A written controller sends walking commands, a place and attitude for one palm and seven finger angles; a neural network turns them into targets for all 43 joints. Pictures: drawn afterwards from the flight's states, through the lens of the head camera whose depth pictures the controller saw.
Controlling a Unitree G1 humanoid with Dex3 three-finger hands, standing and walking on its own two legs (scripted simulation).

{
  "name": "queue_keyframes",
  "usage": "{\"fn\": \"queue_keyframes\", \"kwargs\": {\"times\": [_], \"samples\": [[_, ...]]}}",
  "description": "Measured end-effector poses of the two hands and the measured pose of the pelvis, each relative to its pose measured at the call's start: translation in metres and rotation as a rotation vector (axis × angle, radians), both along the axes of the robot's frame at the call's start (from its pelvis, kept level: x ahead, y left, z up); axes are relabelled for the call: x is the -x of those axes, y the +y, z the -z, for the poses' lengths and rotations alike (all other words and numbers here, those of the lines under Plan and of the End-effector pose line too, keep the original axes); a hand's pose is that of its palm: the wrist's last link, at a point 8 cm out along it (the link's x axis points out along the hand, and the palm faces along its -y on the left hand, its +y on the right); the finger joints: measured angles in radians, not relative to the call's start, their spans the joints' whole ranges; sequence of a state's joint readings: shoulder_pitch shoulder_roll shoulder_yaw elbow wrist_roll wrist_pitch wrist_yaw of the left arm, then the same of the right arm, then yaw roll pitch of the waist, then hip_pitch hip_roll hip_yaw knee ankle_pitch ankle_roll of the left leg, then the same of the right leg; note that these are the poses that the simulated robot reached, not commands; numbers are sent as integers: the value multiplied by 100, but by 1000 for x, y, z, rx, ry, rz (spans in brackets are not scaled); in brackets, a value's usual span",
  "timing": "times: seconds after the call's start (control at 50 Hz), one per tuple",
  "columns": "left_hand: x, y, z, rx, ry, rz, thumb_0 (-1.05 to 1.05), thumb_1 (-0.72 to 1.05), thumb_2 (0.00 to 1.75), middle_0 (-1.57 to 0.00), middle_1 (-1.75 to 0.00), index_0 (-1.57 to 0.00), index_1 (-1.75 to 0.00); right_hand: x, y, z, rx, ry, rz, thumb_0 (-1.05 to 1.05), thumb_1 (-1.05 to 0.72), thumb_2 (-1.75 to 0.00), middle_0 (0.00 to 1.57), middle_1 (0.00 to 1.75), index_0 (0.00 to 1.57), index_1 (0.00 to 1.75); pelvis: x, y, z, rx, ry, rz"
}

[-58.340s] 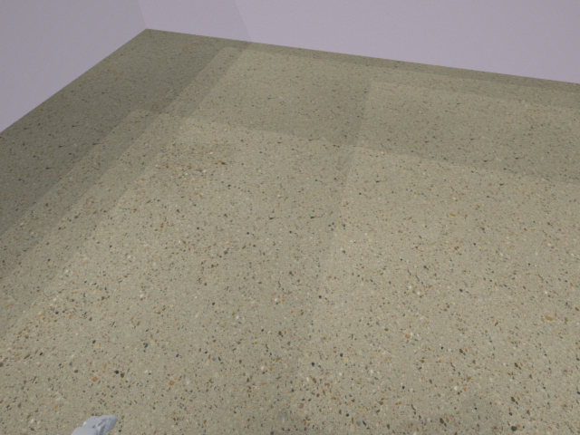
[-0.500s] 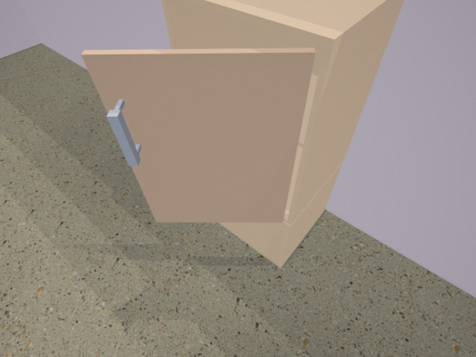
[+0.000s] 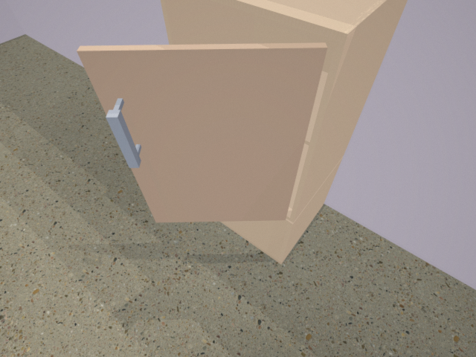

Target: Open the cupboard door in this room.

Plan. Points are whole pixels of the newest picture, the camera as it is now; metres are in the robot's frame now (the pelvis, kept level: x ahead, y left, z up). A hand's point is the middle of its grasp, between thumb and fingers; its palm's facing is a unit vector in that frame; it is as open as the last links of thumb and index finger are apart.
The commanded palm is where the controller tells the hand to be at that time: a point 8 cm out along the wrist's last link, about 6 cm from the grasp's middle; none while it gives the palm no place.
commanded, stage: come to a stop and stand still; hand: left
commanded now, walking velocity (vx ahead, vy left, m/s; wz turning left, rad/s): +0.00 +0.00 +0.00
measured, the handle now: (127, 134) +0.52 +0.27 +0.05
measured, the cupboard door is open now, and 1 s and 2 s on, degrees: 39 39 39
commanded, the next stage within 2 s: look again from close up in 0.82 s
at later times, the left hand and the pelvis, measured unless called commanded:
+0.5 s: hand out of the picture +0.00 +0.15 -0.17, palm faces +0.05 -0.98 -0.21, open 7.3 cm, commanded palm none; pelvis -0.02 -0.03 +0.01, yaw +1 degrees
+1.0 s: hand out of the picture -0.03 +0.14 -0.17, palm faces +0.04 -0.98 -0.22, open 7.4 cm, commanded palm none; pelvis -0.04 -0.03 +0.00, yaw +1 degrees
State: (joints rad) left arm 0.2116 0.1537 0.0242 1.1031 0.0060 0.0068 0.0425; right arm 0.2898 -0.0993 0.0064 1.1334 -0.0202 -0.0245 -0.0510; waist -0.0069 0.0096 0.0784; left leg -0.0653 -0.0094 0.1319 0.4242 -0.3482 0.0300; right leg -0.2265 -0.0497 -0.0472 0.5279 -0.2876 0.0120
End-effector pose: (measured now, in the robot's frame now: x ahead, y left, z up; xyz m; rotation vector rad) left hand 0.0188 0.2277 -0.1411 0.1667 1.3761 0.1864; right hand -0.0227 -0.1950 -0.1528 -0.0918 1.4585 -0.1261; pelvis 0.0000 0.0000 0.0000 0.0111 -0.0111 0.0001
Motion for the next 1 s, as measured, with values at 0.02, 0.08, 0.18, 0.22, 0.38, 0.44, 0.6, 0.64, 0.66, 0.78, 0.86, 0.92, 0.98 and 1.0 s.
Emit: {"fn": "queue_keyframes", "kwargs": {"times": [0.02,0.08,0.18,0.22,0.38,0.44,0.6,0.64,0.66,0.78,0.86,0.92,0.98,1.0], "samples": [[-1,-1,0,-1,0,0,1,93,89,-19,-30,-20,-30,0,-1,0,1,2,3,1,-91,-90,20,29,20,30,0,-1,0,0,1,0],[-1,-4,-1,-3,-4,1,1,94,89,-20,-30,-20,-30,-2,-7,0,6,1,8,1,-92,-90,20,29,20,30,0,-5,-1,-1,2,0],[2,-11,-2,-3,-11,4,1,94,89,-20,-30,-20,-30,-5,-21,-2,20,-12,3,0,-91,-90,20,29,20,30,2,-11,-2,-1,0,-2],[4,-13,-3,-2,-14,4,1,94,89,-20,-30,-20,-30,-7,-27,-3,26,-20,-2,0,-91,-90,20,29,20,30,4,-14,-2,0,-1,-3],[15,-23,-4,7,-22,-2,1,93,89,-20,-30,-20,-30,-12,-48,-7,48,-50,-25,0,-91,-90,20,29,20,30,11,-25,-4,0,-9,-10],[20,-26,-5,9,-24,-4,1,92,89,-20,-30,-20,-30,-12,-55,-8,54,-57,-35,0,-91,-90,20,29,20,30,14,-28,-5,0,-11,-13],[32,-34,-6,14,-26,-9,1,91,89,-20,-30,-20,-30,-7,-65,-10,56,-61,-48,0,-91,-90,20,29,20,30,22,-36,-6,0,-15,-19],[35,-35,-6,15,-24,-10,1,91,89,-20,-30,-20,-30,-4,-66,-10,54,-58,-49,0,-91,-90,20,29,20,30,24,-37,-7,0,-15,-20],[36,-36,-6,15,-23,-10,1,91,89,-20,-30,-20,-30,-3,-66,-10,52,-56,-49,0,-91,-90,20,29,20,30,24,-38,-7,0,-15,-20],[43,-40,-6,20,-16,-14,1,91,89,-20,-30,-20,-30,8,-66,-11,44,-36,-47,0,-91,-90,20,29,20,30,28,-40,-7,1,-14,-23],[46,-41,-5,21,-13,-17,1,91,89,-20,-30,-20,-30,16,-64,-11,38,-20,-45,0,-91,-90,20,29,20,30,29,-41,-7,2,-14,-25],[48,-41,-5,22,-11,-18,1,91,89,-20,-30,-20,-30,21,-62,-11,35,-9,-42,0,-91,-90,20,29,20,30,30,-41,-7,2,-13,-25],[51,-39,-4,7,-19,-5,1,91,89,-20,-30,-20,-30,20,-61,-6,35,-26,-28,0,-91,-90,20,29,20,30,35,-36,-3,19,-4,-19],[52,-38,-3,7,-20,3,1,91,89,-20,-30,-20,-30,19,-60,-5,35,-40,-22,0,-91,-90,20,29,20,30,36,-34,-2,23,-4,-17]]}}
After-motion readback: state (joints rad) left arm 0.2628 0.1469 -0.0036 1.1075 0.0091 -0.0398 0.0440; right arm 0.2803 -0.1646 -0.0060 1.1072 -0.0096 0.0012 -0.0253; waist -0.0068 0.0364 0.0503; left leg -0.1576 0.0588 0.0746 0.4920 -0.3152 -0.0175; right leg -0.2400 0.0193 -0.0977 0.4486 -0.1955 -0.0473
